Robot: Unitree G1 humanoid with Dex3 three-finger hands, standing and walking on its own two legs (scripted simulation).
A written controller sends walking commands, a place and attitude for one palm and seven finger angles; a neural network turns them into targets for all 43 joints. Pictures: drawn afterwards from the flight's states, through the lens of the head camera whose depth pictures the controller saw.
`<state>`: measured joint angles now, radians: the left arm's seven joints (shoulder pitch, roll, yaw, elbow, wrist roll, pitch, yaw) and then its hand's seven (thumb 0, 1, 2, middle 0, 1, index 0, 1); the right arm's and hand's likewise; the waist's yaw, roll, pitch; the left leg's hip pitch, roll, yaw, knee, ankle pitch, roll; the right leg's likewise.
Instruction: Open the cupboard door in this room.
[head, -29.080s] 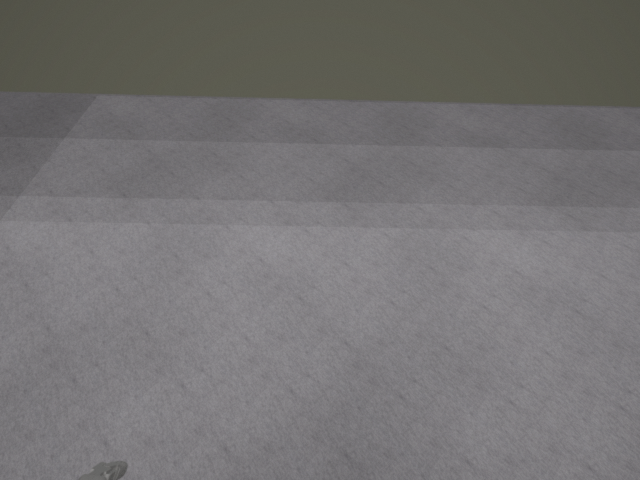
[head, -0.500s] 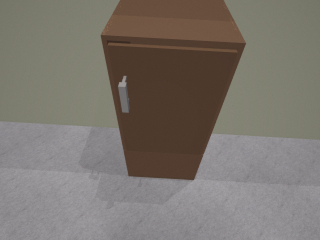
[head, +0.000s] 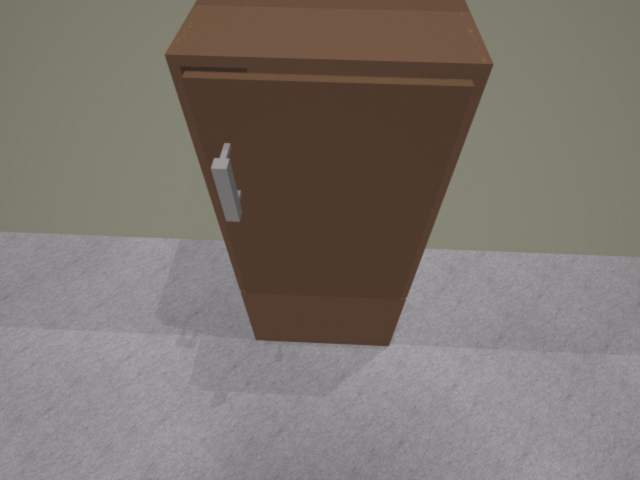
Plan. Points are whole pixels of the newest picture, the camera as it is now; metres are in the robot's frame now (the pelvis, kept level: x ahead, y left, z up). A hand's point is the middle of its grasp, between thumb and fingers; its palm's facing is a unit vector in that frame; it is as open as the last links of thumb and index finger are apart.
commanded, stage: come to a stop and stand still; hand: left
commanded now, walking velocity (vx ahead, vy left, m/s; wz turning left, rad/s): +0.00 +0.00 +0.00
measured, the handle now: (230, 182) +0.54 +0.19 +0.02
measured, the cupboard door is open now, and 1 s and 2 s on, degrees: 0 0 0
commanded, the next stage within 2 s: look again from close up in 0.72 s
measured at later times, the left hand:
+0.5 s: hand out of the picture -0.02 +0.21 -0.16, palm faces +0.04 -0.97 -0.23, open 7.3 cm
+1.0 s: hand out of the picture -0.07 +0.19 -0.17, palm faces +0.03 -0.99 -0.16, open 7.3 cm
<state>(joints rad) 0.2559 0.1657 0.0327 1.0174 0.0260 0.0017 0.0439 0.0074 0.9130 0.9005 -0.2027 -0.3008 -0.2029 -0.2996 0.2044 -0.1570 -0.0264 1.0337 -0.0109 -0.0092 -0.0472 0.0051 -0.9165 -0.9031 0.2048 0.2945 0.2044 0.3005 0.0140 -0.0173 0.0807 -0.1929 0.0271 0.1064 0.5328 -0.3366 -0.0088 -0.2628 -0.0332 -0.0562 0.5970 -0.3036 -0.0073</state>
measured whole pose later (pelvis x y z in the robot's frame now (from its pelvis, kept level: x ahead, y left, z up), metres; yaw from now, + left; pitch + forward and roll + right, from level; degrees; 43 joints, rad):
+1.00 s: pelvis -0.06 +0.03 +0.01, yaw +1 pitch -1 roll +0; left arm 0.35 0.15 -0.01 1.05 0.02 0.00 0.03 0.01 0.91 0.90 -0.20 -0.30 -0.20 -0.30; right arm 0.35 -0.15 0.01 1.06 -0.02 0.00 -0.01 0.01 -0.91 -0.90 0.20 0.29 0.20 0.30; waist 0.00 -0.02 -0.01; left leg -0.27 -0.04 0.05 0.47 -0.18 0.07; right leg -0.27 -0.03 -0.05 0.47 -0.18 0.00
